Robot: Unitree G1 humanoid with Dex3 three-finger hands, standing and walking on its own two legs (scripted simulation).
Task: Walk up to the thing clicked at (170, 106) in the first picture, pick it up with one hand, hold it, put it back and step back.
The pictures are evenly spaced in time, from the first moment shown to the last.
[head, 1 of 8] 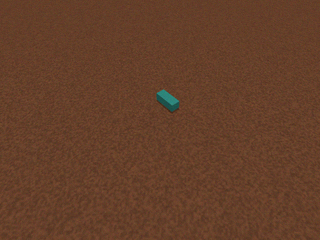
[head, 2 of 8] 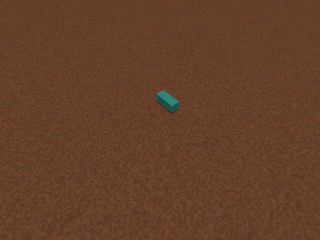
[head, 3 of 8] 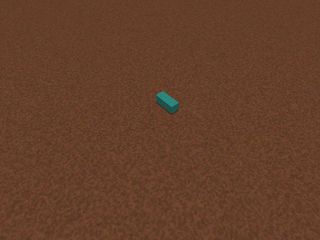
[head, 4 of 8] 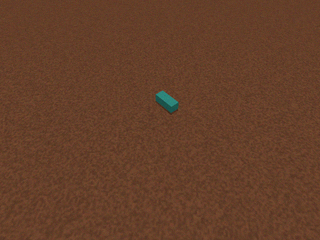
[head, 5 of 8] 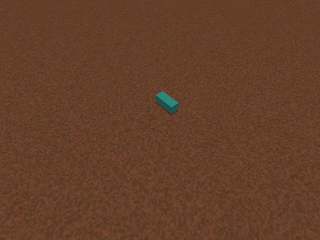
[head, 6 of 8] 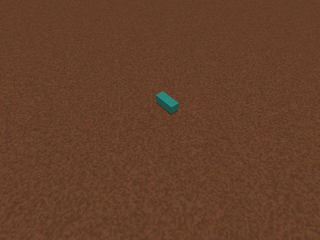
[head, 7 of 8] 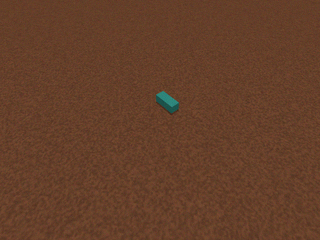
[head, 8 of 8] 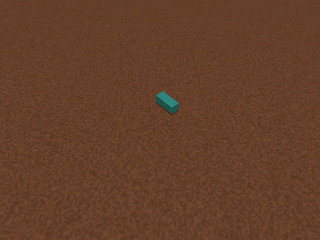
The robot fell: no
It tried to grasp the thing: no
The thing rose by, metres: 0.00
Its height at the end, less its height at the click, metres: +0.00
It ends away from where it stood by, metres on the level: 0.00
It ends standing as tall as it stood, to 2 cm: yes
